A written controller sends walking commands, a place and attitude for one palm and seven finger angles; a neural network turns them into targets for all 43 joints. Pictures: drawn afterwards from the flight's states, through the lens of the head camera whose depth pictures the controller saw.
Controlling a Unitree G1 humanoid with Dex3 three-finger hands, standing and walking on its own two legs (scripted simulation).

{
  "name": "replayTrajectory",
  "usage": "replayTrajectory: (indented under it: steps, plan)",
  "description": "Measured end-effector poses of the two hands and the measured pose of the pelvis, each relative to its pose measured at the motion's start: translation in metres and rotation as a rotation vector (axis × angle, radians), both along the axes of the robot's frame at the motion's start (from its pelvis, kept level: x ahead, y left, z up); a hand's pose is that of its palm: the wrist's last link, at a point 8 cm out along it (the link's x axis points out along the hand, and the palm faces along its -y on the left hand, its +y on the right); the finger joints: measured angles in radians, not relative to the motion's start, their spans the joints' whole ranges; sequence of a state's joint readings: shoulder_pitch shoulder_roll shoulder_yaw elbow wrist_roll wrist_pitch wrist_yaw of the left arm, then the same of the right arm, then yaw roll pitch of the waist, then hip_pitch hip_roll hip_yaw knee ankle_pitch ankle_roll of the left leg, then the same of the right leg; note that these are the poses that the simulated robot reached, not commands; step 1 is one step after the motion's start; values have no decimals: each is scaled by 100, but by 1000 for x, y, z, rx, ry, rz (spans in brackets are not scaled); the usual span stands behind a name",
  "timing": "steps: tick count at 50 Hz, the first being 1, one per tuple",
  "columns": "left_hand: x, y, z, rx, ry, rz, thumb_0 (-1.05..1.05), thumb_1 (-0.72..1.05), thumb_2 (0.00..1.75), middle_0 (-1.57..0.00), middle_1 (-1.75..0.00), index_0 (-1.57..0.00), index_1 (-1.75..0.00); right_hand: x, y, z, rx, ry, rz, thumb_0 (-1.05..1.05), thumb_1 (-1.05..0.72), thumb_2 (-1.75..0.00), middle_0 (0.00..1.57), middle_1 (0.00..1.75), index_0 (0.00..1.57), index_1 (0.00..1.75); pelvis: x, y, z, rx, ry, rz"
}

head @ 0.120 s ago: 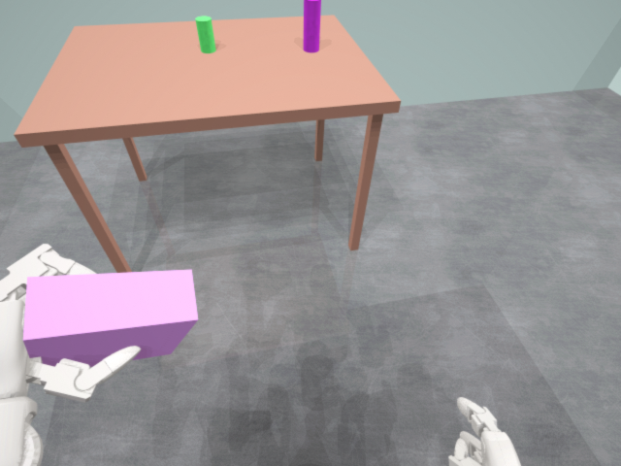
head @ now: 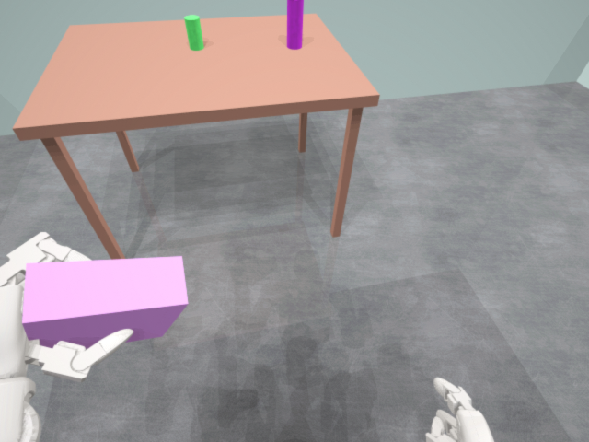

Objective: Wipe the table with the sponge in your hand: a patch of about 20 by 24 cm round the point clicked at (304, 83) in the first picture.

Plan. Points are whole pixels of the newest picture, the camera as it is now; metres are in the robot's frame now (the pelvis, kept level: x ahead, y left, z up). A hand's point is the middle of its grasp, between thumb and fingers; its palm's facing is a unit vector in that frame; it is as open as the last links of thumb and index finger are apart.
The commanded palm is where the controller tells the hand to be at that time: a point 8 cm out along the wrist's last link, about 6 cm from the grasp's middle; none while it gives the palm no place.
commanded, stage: stand and wait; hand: left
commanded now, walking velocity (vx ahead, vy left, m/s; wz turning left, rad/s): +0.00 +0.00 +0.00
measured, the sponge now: (130, 304) +0.23 +0.20 +0.13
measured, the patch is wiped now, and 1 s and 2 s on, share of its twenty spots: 0.00 0.00 0.00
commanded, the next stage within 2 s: look at it before walking up in 0.14 s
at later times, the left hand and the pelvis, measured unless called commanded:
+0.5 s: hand (76, 310) +0.21 +0.24 +0.15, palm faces +0.40 -0.84 -0.38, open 9.6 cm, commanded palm +0.16 +0.28 +0.18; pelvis +0.00 +0.00 +0.00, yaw -1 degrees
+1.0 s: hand (138, 224) +0.32 +0.21 +0.16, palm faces +0.37 -0.85 -0.38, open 9.6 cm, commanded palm +0.27 +0.25 +0.18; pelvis +0.09 -0.02 -0.01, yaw -5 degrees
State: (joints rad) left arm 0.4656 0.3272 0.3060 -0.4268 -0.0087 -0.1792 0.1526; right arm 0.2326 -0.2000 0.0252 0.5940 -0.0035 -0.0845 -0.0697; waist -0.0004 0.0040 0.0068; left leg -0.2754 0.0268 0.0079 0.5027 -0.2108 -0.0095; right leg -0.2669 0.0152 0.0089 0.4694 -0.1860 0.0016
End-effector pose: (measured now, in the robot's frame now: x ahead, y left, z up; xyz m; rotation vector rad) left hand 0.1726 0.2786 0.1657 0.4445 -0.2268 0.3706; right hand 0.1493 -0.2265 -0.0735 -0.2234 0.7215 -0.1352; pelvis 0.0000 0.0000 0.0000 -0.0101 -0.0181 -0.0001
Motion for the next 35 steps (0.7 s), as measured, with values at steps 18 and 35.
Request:
replayTrajectory:
  steps: [18, 35]
  plan:
    - [-3, -1, 0, 1, -1, -6, -1, -44, 97, -81, -132, -81, -132, -6, -4, -1, -1, -1, -13, 1, -90, -90, 21, 30, 20, 30, -2, 0, 0, 0, -6, -3]
    - [25, -21, -2, 34, -17, 4, -1, -44, 97, -81, -132, -81, -132, 0, -19, -19, 22, 21, -50, 1, -90, -90, 21, 30, 20, 30, 21, -20, -11, -6, -6, -32]
